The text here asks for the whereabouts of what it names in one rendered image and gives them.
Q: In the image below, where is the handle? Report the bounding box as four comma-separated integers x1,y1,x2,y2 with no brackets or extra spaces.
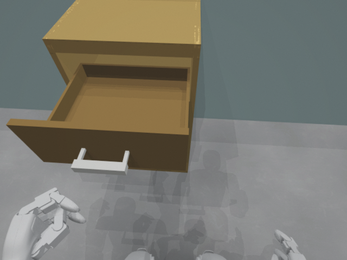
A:
71,148,130,176

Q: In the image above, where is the robot right hand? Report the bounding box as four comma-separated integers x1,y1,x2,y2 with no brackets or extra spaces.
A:
271,230,306,260

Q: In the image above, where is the cabinet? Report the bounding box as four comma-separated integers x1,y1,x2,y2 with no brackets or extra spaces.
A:
42,0,201,173

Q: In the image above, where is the drawer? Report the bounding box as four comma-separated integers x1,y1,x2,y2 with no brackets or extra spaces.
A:
6,63,190,171

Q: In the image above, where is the robot left hand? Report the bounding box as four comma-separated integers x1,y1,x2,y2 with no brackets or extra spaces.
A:
2,188,87,260

